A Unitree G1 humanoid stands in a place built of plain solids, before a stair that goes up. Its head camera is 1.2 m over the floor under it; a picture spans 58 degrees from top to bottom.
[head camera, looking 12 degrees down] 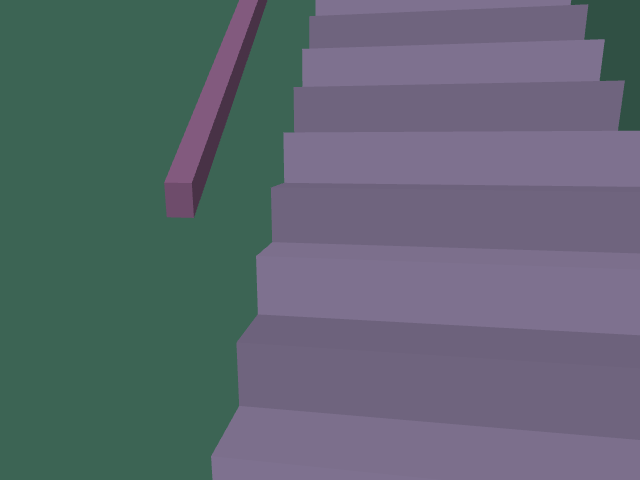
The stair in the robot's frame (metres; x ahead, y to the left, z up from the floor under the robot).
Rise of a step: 0.21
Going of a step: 0.22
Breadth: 1.40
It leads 8 degrees to the right of straight ahead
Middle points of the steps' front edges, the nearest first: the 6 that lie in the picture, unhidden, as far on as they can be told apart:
1.10 -0.44 0.63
1.32 -0.48 0.84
1.54 -0.51 1.05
1.77 -0.54 1.26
1.99 -0.57 1.48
2.21 -0.60 1.69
